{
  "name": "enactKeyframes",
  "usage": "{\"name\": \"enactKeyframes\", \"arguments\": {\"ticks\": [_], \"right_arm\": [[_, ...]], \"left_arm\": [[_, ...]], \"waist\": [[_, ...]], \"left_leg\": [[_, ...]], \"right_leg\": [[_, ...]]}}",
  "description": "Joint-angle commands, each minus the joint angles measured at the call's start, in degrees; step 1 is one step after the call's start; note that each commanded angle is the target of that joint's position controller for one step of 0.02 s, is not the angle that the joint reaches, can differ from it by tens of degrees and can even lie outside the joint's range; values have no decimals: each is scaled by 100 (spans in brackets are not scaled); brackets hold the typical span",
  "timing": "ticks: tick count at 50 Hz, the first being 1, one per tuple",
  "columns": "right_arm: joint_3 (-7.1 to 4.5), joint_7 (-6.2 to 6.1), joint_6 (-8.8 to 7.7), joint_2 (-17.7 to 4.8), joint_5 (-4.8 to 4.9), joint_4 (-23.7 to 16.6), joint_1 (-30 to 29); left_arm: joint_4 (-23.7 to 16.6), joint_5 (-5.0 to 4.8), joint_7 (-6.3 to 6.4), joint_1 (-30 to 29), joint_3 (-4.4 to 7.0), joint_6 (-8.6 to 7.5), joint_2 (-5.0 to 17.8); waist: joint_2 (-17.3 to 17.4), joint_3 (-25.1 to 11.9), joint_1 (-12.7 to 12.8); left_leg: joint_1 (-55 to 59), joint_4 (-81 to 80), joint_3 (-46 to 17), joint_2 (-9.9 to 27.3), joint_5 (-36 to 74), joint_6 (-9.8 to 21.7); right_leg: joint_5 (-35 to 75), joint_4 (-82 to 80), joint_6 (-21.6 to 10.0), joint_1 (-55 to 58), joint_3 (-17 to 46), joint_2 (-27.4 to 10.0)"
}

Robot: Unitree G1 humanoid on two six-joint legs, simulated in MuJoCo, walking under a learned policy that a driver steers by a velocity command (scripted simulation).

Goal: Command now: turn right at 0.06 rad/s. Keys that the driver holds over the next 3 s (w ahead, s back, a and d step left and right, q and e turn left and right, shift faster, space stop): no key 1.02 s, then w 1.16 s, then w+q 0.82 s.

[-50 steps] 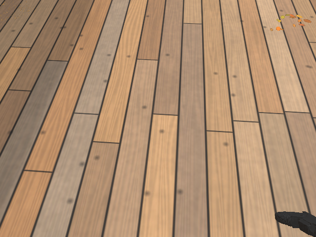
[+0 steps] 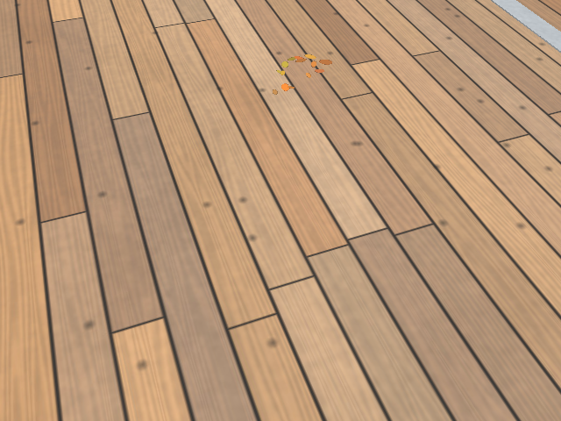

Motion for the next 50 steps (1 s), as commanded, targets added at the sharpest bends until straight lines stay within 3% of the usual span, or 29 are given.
{"name": "enactKeyframes", "arguments": {"ticks": [1, 8, 21, 36, 50], "right_arm": [[-167, -61, -100, -787, 36, -270, -83], [-135, -26, -73, -707, 60, -78, -83], [-124, -21, -35, -724, 81, 488, -53], [-83, -85, -4, -705, 79, 931, 231], [-42, -105, 9, -590, 85, 1113, 578]], "left_arm": [[-265, -28, 38, -167, 190, -117, 581], [83, -72, 102, -59, 229, -98, 581], [868, -108, 205, -125, 249, -52, 663], [1678, -120, 226, -187, 177, -71, 626], [2090, -129, 241, -34, 83, -90, 556]], "waist": [[297, -162, -52], [40, -285, -72], [132, -133, -59], [128, 34, -61], [125, 127, -52]], "left_leg": [[-266, -809, -467, 418, 268, 205], [-40, -702, -327, 298, 912, 225], [128, -924, -250, 198, 1171, 224], [151, -1106, -253, 146, 911, 253], [130, -1163, -245, 104, 802, 273]], "right_leg": [[570, -295, -143, 434, 315, -291], [1226, -260, -98, 714, 351, -351], [1356, -405, -47, 952, 291, -372], [991, -585, 22, 851, 155, -331], [823, -646, 48, 720, 90, -324]]}}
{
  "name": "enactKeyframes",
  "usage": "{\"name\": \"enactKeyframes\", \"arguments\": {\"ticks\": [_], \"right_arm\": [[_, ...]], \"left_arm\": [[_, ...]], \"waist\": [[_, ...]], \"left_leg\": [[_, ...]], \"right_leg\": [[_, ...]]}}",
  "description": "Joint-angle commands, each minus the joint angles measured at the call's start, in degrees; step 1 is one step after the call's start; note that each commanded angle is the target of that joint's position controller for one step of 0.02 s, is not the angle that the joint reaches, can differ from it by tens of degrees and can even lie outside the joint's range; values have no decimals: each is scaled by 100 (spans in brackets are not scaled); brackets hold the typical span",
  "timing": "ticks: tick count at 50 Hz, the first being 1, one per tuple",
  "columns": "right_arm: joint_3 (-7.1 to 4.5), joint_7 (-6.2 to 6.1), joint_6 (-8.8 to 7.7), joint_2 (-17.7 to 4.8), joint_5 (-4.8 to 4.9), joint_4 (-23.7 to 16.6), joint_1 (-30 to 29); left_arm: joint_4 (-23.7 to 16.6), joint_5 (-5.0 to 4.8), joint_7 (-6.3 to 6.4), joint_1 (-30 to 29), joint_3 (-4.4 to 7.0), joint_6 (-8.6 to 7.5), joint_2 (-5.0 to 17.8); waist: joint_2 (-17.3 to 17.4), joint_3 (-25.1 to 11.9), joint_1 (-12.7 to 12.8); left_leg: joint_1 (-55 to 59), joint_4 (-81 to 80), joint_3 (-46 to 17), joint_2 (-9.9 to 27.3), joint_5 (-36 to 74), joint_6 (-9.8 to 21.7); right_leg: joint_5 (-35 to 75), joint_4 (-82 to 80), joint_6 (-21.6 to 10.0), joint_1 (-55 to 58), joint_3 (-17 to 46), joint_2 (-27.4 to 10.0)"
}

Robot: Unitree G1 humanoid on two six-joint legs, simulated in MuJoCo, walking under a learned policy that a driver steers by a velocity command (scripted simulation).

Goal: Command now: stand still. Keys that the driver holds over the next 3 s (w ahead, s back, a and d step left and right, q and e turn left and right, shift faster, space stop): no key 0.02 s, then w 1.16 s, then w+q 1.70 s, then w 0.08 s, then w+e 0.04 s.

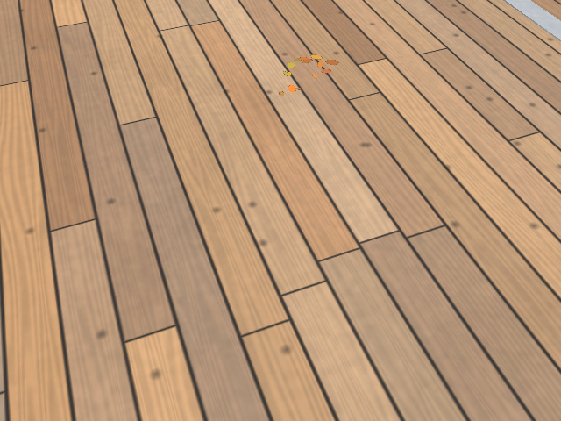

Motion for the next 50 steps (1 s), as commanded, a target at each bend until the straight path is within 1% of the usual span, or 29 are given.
{"name": "enactKeyframes", "arguments": {"ticks": [1, 2, 4, 6, 8, 11, 13, 15, 16, 17, 18, 19, 20, 21, 24, 27, 30, 33, 36, 38, 40, 41, 42, 43, 44, 45, 46, 48, 50], "right_arm": [[-99, -18, -36, -603, 2, -119, 269], [-95, -28, -28, -576, 2, -67, 372], [-210, -79, 9, -907, 81, -86, 440], [-354, -113, -25, -1273, 140, -116, 659], [-385, -111, -153, -1184, 82, -152, 723], [-388, -67, -241, -1014, 192, -308, 560], [-420, -41, -212, -1130, 231, -360, 437], [-409, -14, -173, -1115, 234, -404, 419], [-348, 2, -205, -956, 207, -456, 315], [-209, 55, -250, -500, 97, -605, 152], [-188, 31, -363, -289, 161, -860, 155], [-258, 38, -454, -616, 308, -894, 52], [-285, 89, -524, -738, 368, -926, -46], [-313, 101, -554, -769, 312, -868, -9], [-392, 162, -506, -749, 180, -847, -105], [-356, 184, -421, -539, 136, -1059, -618], [-272, 209, -432, -375, 152, -1374, -1429], [-226, 283, -447, -352, 183, -1564, -1984], [-229, 384, -496, -430, 208, -1739, -2258], [-317, 419, -526, -640, 200, -1711, -1947], [-540, 367, -501, -1041, 210, -1334, -582], [-646, 306, -463, -1287, 185, -1062, 458], [-778, 283, -443, -1830, 35, -873, 1218], [-631, 290, -426, -1378, 51, -817, 1153], [-538, 288, -462, -1103, 104, -878, 536], [-468, 291, -497, -887, 97, -1013, -59], [-406, 329, -541, -693, 47, -1039, -414], [-340, 383, -589, -476, -22, -980, -602], [-355, 360, -605, -583, 12, -843, -411]], "left_arm": [[-89, -1, 20, 97, 70, -41, 597], [-34, 0, 24, 192, 48, -35, 521], [-65, -39, 30, 121, 50, -50, 515], [-304, -50, -33, -233, 33, -203, 511], [-436, -122, -139, -416, 58, -373, 537], [-490, -192, -258, -403, 81, -573, 513], [-399, -188, -303, -171, 87, -637, 409], [-2, -176, -308, 757, 170, -600, 456], [122, -181, -286, 1260, 230, -573, 566], [174, -145, -230, 1937, 333, -576, 1028], [228, -65, -316, 2425, 375, -648, 1500], [127, -30, -355, 1870, 249, -758, 1182], [-71, -52, -385, 1353, 158, -825, 881], [-216, -49, -427, 979, 95, -845, 759], [-253, 3, -415, 1037, -14, -775, 506], [-202, 26, -297, 1387, -6, -721, 687], [-286, 25, -211, 1445, -5, -672, 772], [-228, -31, -180, 1785, 22, -651, 808], [-190, -86, -161, 1872, 75, -592, 834], [-261, -60, -149, 1708, 141, -540, 968], [-351, 7, -150, 1510, 173, -434, 1025], [-464, 51, -169, 1445, 112, -424, 916], [-543, 50, -278, 2251, -114, -535, 86], [-422, -62, -336, 2108, -106, -730, 195], [-694, -249, -361, 1420, 46, -854, 723], [-843, -303, -326, 964, 69, -908, 839], [-872, -250, -266, 772, 111, -891, 816], [-824, -144, -211, 1054, 138, -722, 557], [-866, -117, -185, 1058, 130, -602, 393]], "waist": [[42, 21, 0], [95, -101, -1], [479, 142, -92], [1012, 570, -260], [905, 893, -279], [574, 718, -151], [636, 453, 29], [500, 151, 388], [246, 21, 641], [-1025, -255, 869], [-1922, -496, 832], [-1027, -45, 569], [-717, 314, 396], [-527, 395, 239], [-557, 346, 136], [-364, 375, 209], [-337, 510, 358], [-356, 642, 488], [-371, 679, 380], [-509, 325, 76], [-690, -614, -653], [-554, -1275, -1077], [911, -2369, -732], [1135, -2681, -769], [973, -1535, -648], [471, -884, -455], [117, -459, -239], [358, -289, 127], [383, -112, 218]], "left_leg": [[-427, -615, -335, 348, 736, 36], [-379, -706, -338, 325, 117, 59], [-480, -1071, -826, 562, -1954, 363], [-517, -1790, -2251, 1664, -3208, 995], [-243, -2027, -2865, 2208, -2662, 1349], [252, -1806, -2082, 1879, -1525, 1020], [-298, -1521, -1325, 1437, -1044, 840], [-1204, -914, -930, 1089, -882, 736], [-1609, -180, -657, 872, -405, 570], [-2304, 1949, 47, 336, -497, 154], [-3442, 3492, -123, -259, -1646, 42], [-3918, 4394, -679, 184, -1400, 173], [-4142, 4529, -740, 454, -729, 320], [-4012, 4386, -609, 670, -184, 347], [-3455, 3646, -336, 908, 644, 208], [-3636, 3019, -119, 882, 1055, -57], [-3325, 1714, 78, 717, 1694, -151], [-3048, 948, 217, 540, 2034, -88], [-3035, 512, 119, 485, 1886, 128], [-2458, 436, 194, 286, 1546, 313], [-703, 492, 436, -93, 1315, 572], [1072, 676, -138, 430, 1293, 836], [3461, 315, -3014, 2072, 21, 1893], [3490, -834, -4639, 2437, -521, 2015], [2574, -1005, -3807, 2202, -607, 1633], [1509, -1168, -2914, 2012, -131, 1429], [588, -1354, -2231, 1781, 499, 1294], [-322, -1669, -1480, 1427, 901, 1150], [-697, -1901, -1126, 1349, 1131, 1237]], "right_leg": [[845, -235, -182, 213, -17, -57], [386, -186, -182, 246, -128, 30], [-1054, 475, -207, -309, -551, 381], [-1265, 1621, -292, -1249, -634, 179], [-1558, 2594, -416, -2152, -344, -251], [-1429, 1830, -537, -2187, -373, -462], [-787, 845, -482, -921, -803, -167], [34, 341, -358, 750, -1162, 280], [-92, 134, -436, 1410, -847, 134], [-861, -653, -843, 2004, 956, -1118], [-1916, -1593, -1688, 2420, 3511, -2165], [-2469, -1644, -1787, 2008, 3587, -2301], [-2313, -1663, -1581, 1675, 2883, -2059], [-1658, -1715, -1386, 1433, 2201, -1777], [400, -1778, -1085, 1102, 786, -1183], [1672, -1844, -1233, 1123, 327, -1108], [1786, -2014, -1200, 847, -39, -948], [1740, -2121, -1221, 997, -171, -1037], [2250, -1870, -1183, 1617, -241, -1291], [3684, -1319, -1075, 1989, -305, -1396], [5393, 309, -895, 1931, -511, -1198], [4462, 1765, -750, 795, -565, -993], [1255, 4271, -363, -1616, -626, 85], [-1872, 5288, -429, -2346, 252, 441], [-1676, 5616, -561, -2902, 276, 58], [-1118, 5385, -625, -2824, 107, -282], [-720, 4980, -617, -2560, -18, -515], [-384, 4457, -596, -1855, 4, -775], [-302, 4073, -509, -1842, -103, -848]]}}
Over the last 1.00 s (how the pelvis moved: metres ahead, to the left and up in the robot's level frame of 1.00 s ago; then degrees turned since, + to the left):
0.02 0.03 0.01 0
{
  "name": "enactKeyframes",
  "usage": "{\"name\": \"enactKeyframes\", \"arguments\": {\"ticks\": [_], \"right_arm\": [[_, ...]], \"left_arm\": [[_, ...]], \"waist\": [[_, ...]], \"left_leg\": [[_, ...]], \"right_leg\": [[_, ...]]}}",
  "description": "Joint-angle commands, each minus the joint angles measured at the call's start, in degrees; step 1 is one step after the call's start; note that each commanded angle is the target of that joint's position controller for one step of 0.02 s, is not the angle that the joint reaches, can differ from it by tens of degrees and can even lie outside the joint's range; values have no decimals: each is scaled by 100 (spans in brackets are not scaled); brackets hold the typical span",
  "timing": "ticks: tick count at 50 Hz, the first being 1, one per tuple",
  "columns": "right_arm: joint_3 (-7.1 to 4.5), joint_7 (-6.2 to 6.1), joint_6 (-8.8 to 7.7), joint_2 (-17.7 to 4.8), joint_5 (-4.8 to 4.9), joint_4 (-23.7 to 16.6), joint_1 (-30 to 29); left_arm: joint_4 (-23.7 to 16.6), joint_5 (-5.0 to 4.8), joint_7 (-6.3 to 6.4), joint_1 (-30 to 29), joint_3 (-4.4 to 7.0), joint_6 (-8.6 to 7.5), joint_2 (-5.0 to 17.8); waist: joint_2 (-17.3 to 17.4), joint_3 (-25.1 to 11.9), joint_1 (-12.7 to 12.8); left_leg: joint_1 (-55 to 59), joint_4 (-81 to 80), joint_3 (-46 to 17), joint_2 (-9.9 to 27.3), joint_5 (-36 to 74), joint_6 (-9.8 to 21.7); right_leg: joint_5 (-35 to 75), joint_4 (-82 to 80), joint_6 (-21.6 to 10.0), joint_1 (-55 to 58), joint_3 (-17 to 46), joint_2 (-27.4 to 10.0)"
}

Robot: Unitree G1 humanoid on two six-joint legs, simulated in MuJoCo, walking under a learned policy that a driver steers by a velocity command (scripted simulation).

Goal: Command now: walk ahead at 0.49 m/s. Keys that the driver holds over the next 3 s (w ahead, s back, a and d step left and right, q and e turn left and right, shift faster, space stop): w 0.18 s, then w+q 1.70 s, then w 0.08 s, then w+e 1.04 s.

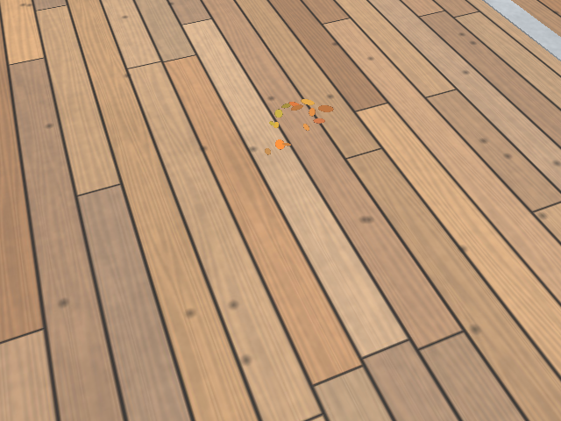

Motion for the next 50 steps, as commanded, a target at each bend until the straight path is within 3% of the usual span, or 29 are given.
{"name": "enactKeyframes", "arguments": {"ticks": [1, 4, 7, 10, 12, 15, 16, 17, 18, 19, 20, 21, 22, 23, 25, 28, 32, 36, 39, 42, 43, 44, 45, 46, 47, 48, 49, 50], "right_arm": [[-84, -41, -131, -590, -10, -208, -113], [-125, -182, -99, -783, -4, -102, 244], [-133, -254, -57, -856, 52, -34, 535], [-150, -269, -8, -892, 115, 135, 973], [-167, -285, 69, -892, 144, 220, 1152], [-243, -323, 169, -1041, 156, 179, 1034], [-239, -322, 193, -1037, 147, 123, 893], [-166, -312, 199, -845, 94, 52, 855], [-41, -307, 194, -505, -45, -143, 934], [113, -269, 78, 156, 128, -147, 1725], [-58, -287, 18, -613, 279, -73, 1356], [-142, -299, -8, -854, 340, -218, 855], [-152, -339, 10, -771, 305, -233, 655], [-197, -357, 54, -692, 234, -241, 554], [-215, -312, 194, -438, 246, -271, 684], [-226, -289, 345, -306, 210, -484, 416], [-209, -195, 338, -277, 160, -758, -161], [-129, -44, 310, -201, 130, -1096, -996], [-124, 62, 322, -249, 149, -1356, -1348], [-272, 112, 357, -547, 168, -1433, -938], [-395, 102, 365, -761, 192, -1307, -307], [-602, 27, 378, -1119, 202, -1050, 654], [-759, -109, 431, -1702, 199, -903, 1224], [-742, -73, 334, -2010, 152, -1104, 955], [-577, -22, 260, -1468, 105, -1132, 1066], [-508, -25, 184, -1214, 94, -1111, 852], [-448, -27, 137, -1019, 120, -1194, 416], [-391, -45, 124, -832, 108, -1279, 55]], "left_arm": [[-196, 53, 58, 447, 89, 104, 233], [-502, 126, 48, -337, 118, 87, 325], [-695, 102, -25, -1015, 66, 23, 207], [-878, 53, -106, -1604, 25, 4, 207], [-1033, 35, -170, -1857, 29, -33, 279], [-1045, 23, -225, -1533, 124, -123, 560], [-916, 28, -212, -1010, 215, -148, 719], [-646, 59, -164, -15, 366, -166, 1033], [-512, 142, -103, 1017, 478, -146, 1516], [-383, 179, -151, 1142, 507, -97, 1711], [-507, 157, -155, 882, 332, -111, 1012], [-610, 136, -135, 405, 243, -130, 712], [-665, 158, -144, -1, 195, -143, 600], [-656, 173, -150, -233, 168, -148, 461], [-591, 240, -135, -347, 156, -163, 365], [-495, 231, -62, -252, 229, -185, 548], [-457, 240, 39, -148, 291, -123, 718], [-403, 160, 97, 178, 345, -31, 872], [-341, 77, 93, 386, 391, 90, 963], [-437, 14, 119, 199, 462, 208, 1211], [-476, -4, 126, 99, 472, 258, 1271], [-524, -6, 130, 34, 441, 272, 1228], [-686, 221, 112, 181, 291, 211, 757], [-1018, 180, 31, 504, 109, -19, 220], [-1131, -68, -46, -287, 206, -239, 746], [-1244, -180, -74, -571, 218, -335, 792], [-1140, -67, -23, -528, 221, -355, 754], [-1080, 82, 16, -455, 285, -311, 837]], "waist": [[528, -41, 288], [425, 122, 113], [435, 160, -97], [413, 253, -317], [409, 330, -322], [579, 106, -5], [611, -195, 313], [527, -892, 729], [-282, -1916, 987], [-1933, -2539, 531], [-1074, -2020, 687], [-723, -1257, 638], [-266, -893, 460], [-229, -573, 332], [-420, -412, 112], [-222, -146, 41], [-109, 55, 132], [21, 290, 420], [-39, 363, 457], [-335, -89, 37], [-349, -432, -345], [-175, -926, -836], [981, -1327, -790], [1776, -2141, -200], [868, -1993, -609], [729, -1279, -510], [178, -851, -216], [176, -663, 6]], "left_leg": [[-120, -1586, -1390, 1547, 326, 1012], [158, -1681, -1176, 1504, 531, 961], [288, -1662, -796, 1312, 678, 757], [721, -1534, -828, 1441, 594, 731], [1194, -1260, -1010, 1637, 687, 704], [1535, -687, -1295, 1830, 1263, 562], [1461, -105, -1206, 1668, 2020, 455], [970, 1070, -985, 1306, 2180, 278], [-195, 2991, -623, 774, 439, 39], [-2179, 4641, -737, -22, -2611, -216], [-2672, 5270, -1308, 343, -2515, -173], [-2904, 5298, -1193, 603, -1936, -105], [-2633, 5125, -1110, 870, -1429, -132], [-2445, 4828, -1109, 1020, -1116, -149], [-2022, 4594, -1080, 1191, -808, -161], [-2378, 4269, -1042, 1261, -411, -229], [-2606, 3044, -915, 1216, 572, -317], [-2606, 2071, -450, 1100, 934, -233], [-2670, 1709, -217, 973, 497, -67], [-1666, 1650, 246, 446, -313, 251], [-835, 1505, 369, 186, -389, 412], [656, 1104, 250, -23, -39, 640], [2222, 1008, -1559, 1097, 159, 1001], [3642, -108, -5057, 2259, -1149, 2183], [3587, -629, -4998, 2256, -1215, 1860], [2990, -602, -4142, 2096, -824, 1632], [2084, -572, -3429, 1827, -203, 1423], [1363, -607, -2913, 1617, 360, 1297]], "right_leg": [[455, -424, 106, -385, 132, -415], [1463, -1572, 273, -981, 82, -442], [2355, -2832, 297, -717, -147, -199], [2470, -3424, 306, -641, -209, -36], [2165, -3739, 246, -788, -92, 16], [1553, -4046, 108, -144, -88, 182], [1424, -4179, 8, 630, -219, 332], [1487, -4031, -192, 2095, -137, 213], [1353, -3895, -524, 3834, 1173, -1008], [198, -4774, -1317, 5277, 3727, -2052], [-312, -5040, -1071, 4825, 3549, -1805], [6, -5094, -791, 4068, 2540, -1642], [622, -5255, -678, 3296, 1894, -1436], [980, -5454, -613, 2746, 1340, -1226], [1332, -5747, -580, 2236, 666, -1032], [1895, -5983, -708, 2085, 51, -1056], [2098, -6120, -657, 2235, -654, -957], [2231, -6079, -591, 2652, -1140, -1029], [2797, -5726, -498, 3257, -1343, -1196], [5317, -4607, -314, 3492, -1583, -1215], [5862, -3689, -221, 3355, -1670, -1118], [5349, -2359, 1, 2682, -1765, -876], [1814, -433, 282, 987, -1732, -455], [-1745, 1235, 508, -1052, -524, 775], [-1484, 1457, 344, -1721, 312, 516], [-955, 1159, 183, -1994, 245, 284], [-489, 653, 160, -1651, 261, 7], [-239, 162, 205, -1192, 273, -160]]}}
Over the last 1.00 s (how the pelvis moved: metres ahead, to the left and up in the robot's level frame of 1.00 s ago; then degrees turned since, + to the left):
0.41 -0.02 0.00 0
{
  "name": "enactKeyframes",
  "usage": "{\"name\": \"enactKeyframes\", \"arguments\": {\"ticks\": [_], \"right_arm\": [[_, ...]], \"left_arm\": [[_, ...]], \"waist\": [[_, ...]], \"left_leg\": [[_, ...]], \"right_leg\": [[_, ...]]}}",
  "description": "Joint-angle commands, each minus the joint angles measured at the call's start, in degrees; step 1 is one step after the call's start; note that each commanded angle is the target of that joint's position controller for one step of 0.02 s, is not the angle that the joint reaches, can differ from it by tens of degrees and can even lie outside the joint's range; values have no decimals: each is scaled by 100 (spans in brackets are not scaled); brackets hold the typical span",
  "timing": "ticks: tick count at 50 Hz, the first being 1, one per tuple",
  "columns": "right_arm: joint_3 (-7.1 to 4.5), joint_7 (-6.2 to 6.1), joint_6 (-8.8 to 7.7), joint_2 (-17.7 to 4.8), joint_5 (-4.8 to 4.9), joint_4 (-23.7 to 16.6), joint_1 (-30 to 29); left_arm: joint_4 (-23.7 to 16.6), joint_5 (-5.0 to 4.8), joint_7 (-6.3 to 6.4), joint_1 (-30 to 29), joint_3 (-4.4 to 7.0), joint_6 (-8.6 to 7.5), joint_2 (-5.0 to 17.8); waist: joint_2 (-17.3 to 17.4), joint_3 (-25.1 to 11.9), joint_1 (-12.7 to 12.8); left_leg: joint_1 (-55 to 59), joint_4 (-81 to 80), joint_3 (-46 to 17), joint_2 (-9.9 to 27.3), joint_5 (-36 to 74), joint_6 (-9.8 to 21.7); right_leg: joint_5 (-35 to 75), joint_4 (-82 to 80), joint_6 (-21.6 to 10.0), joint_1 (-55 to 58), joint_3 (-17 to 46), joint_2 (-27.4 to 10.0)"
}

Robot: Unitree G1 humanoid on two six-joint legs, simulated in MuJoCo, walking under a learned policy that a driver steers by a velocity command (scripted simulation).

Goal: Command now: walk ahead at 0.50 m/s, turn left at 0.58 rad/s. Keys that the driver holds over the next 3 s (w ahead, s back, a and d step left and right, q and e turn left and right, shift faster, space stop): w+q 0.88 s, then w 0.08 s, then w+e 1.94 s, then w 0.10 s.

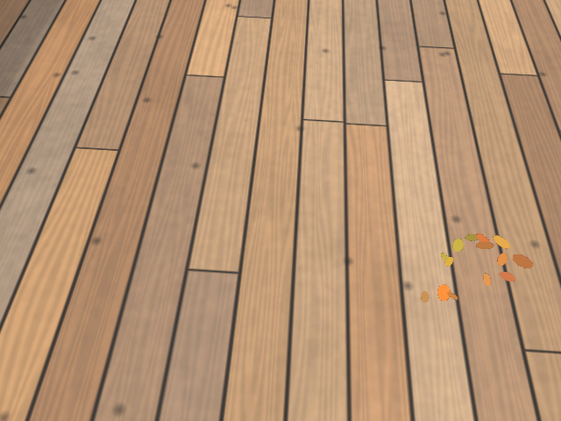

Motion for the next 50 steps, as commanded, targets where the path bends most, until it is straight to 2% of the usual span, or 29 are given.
{"name": "enactKeyframes", "arguments": {"ticks": [1, 3, 5, 10, 15, 17, 18, 19, 20, 21, 22, 23, 24, 25, 26, 28, 30, 33, 36, 39, 41, 43, 44, 45, 46, 47, 48, 49, 50], "right_arm": [[-117, -66, -141, -568, -65, -392, 172], [-133, -134, -161, -669, -38, -390, 245], [-176, -224, -169, -838, -17, -347, 466], [-174, -329, -87, -853, 17, -265, 869], [-167, -366, -9, -819, 50, -146, 1205], [-185, -399, 34, -856, 29, -178, 1145], [-171, -400, 51, -819, 27, -228, 1041], [-103, -378, 44, -642, 7, -311, 934], [14, -354, 27, -367, -98, -462, 912], [123, -341, -33, 8, 87, -596, 1855], [32, -361, -33, -645, 174, -433, 1826], [-58, -355, 0, -980, 131, -506, 1148], [-68, -364, 27, -939, 64, -583, 809], [-82, -347, 30, -855, -4, -663, 602], [-86, -309, 56, -733, 25, -688, 644], [-43, -275, 123, -472, 83, -743, 687], [-12, -267, 165, -380, 49, -893, 490], [21, -207, 151, -347, 40, -1008, 225], [76, -95, 91, -266, 35, -1129, -301], [111, 7, 80, -230, 44, -1332, -815], [90, 66, 90, -299, 49, -1464, -976], [-7, 89, 119, -491, 17, -1501, -768], [-107, 81, 140, -668, 10, -1422, -329], [-261, 38, 154, -901, 16, -1180, 568], [-437, -80, 201, -1299, 23, -925, 1564], [-471, -122, 141, -1931, 45, -956, 1348], [-308, -96, 62, -1425, 10, -1068, 1606], [-209, -67, -6, -1126, -54, -946, 1406], [-145, -68, -43, -969, -32, -951, 1022]], "left_arm": [[-475, 115, 19, -60, 195, -137, 764], [-540, 178, 23, -74, 189, -5, 622], [-692, 231, 46, -436, 154, 60, 499], [-1031, 165, -44, -1439, 50, 11, 298], [-1279, 94, -179, -1802, 81, -109, 524], [-1257, 79, -204, -1558, 127, -173, 654], [-1158, 88, -191, -1151, 174, -204, 733], [-1018, 155, -159, -498, 263, -236, 921], [-938, 237, -109, 458, 344, -227, 1247], [-723, 279, -132, 923, 437, -144, 1620], [-810, 129, -155, 791, 312, -108, 1033], [-901, 106, -126, 509, 207, -61, 645], [-931, 165, -117, 197, 159, -9, 575], [-890, 195, -113, 25, 124, 19, 476], [-860, 237, -101, -39, 92, 12, 422], [-773, 192, -106, -22, 116, -34, 450], [-692, 164, -100, 32, 175, -72, 622], [-630, 167, -79, 73, 230, -43, 789], [-572, 142, -49, 174, 244, 25, 890], [-467, 81, -33, 460, 277, 114, 1036], [-416, 18, -31, 550, 310, 190, 1147], [-430, -36, 0, 506, 360, 265, 1325], [-444, -58, 22, 477, 381, 312, 1405], [-446, -77, 45, 442, 342, 344, 1338], [-509, 59, 58, 542, 217, 317, 1065], [-840, 260, -35, 1071, -66, 171, 232], [-792, 36, -121, 614, -3, -30, 716], [-906, -191, -161, 154, 73, -91, 965], [-904, -142, -138, 45, 34, -110, 892]], "waist": [[133, -783, 43], [138, -703, 120], [146, -555, 41], [482, -339, -350], [592, -323, -459], [770, -375, -296], [849, -518, -69], [765, -980, 257], [185, -1853, 635], [-1884, -2532, 188], [-1345, -2169, 307], [-736, -1364, 475], [-329, -899, 370], [-308, -558, 264], [-445, -466, 123], [-570, -411, 52], [-456, -341, 44], [-347, -338, 89], [-297, -204, 290], [-275, -36, 471], [-322, 32, 442], [-497, -199, 195], [-563, -489, -96], [-439, -951, -611], [89, -1499, -1032], [1617, -1988, -252], [966, -2679, -707], [702, -1832, -746], [370, -1336, -520]], "left_leg": [[1810, -1880, -2448, 1538, 1013, 1094], [1397, -2028, -2158, 1411, 1508, 1115], [1216, -2099, -1887, 1283, 1768, 1082], [997, -2005, -1610, 915, 1033, 671], [1637, -1414, -2268, 1201, 771, 569], [1844, -1071, -2554, 1302, 1047, 501], [1822, -779, -2572, 1199, 1390, 417], [1578, -14, -2372, 882, 1709, 242], [763, 1579, -1890, 501, 851, 15], [-1383, 3409, -1272, -267, -2279, -381], [-2116, 4172, -1409, 256, -2236, -435], [-2287, 4302, -1278, 465, -1673, -466], [-2081, 4172, -1080, 675, -1241, -495], [-1944, 3889, -1058, 829, -981, -501], [-1670, 3702, -1039, 981, -825, -480], [-1543, 3424, -881, 1090, -726, -496], [-1749, 3061, -849, 1166, -470, -557], [-1882, 2310, -775, 1194, 324, -608], [-1639, 1329, -473, 1098, 1119, -558], [-1561, 714, -189, 987, 1147, -465], [-1519, 462, -49, 892, 760, -326], [-956, 340, 244, 560, 152, -99], [-328, 268, 396, 321, -71, 49], [1004, -140, 434, 77, 296, 263], [2862, -212, -515, 579, 436, 561], [4528, -710, -3765, 2132, -406, 1555], [4675, -1461, -4815, 2484, -913, 1708], [4128, -1514, -3831, 2365, -397, 1416], [3266, -1499, -3040, 2141, 177, 1191]], "right_leg": [[584, -299, -47, -1687, 474, -425], [778, -792, 122, -1486, 371, -402], [1302, -1451, 287, -1630, 278, -297], [2931, -3518, 333, -1294, 199, 137], [2720, -4279, 171, -1100, 362, 320], [2185, -4387, 32, -782, 357, 360], [2135, -4568, -87, -243, 248, 417], [2244, -4605, -304, 839, 333, 226], [1998, -4414, -665, 2445, 1264, -747], [953, -4929, -1654, 4284, 4025, -2062], [-342, -5211, -1562, 4081, 4478, -2118], [-307, -5317, -1265, 3315, 3456, -1828], [379, -5433, -1093, 2510, 2676, -1569], [965, -5571, -1044, 1917, 2155, -1353], [1318, -5717, -968, 1550, 1702, -1182], [1694, -5981, -1022, 1288, 1155, -1089], [2114, -6149, -1134, 1275, 802, -1170], [2654, -6215, -1114, 1476, 195, -1142], [2870, -6192, -942, 1563, -433, -995], [2938, -6113, -851, 1911, -713, -1113], [3397, -5909, -771, 2246, -842, -1249], [5160, -5234, -658, 2474, -1059, -1281], [6045, -4513, -593, 2472, -1178, -1238], [6187, -3394, -449, 2025, -1336, -1078], [4552, -1727, -216, 620, -1335, -874], [-790, 271, 95, -1879, -890, 231], [-981, 880, 32, -2376, 330, 274], [-488, 882, -58, -2801, 298, 16], [2, 448, -118, -2626, 254, -265]]}}
Over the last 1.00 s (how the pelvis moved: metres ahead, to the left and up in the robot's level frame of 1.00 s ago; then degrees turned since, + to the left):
0.55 0.05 -0.01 25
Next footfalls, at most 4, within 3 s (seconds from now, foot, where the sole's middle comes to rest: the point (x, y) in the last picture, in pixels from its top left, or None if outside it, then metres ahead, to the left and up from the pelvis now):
0.40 right None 0.42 -0.11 -0.76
0.92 left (184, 364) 0.57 0.25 -0.76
1.46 right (208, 232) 0.95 0.23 -0.76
1.92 left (120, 178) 1.15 0.51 -0.76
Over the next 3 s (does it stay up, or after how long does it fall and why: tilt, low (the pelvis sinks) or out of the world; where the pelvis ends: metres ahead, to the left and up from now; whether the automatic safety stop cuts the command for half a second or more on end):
stays up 1.59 0.29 0.00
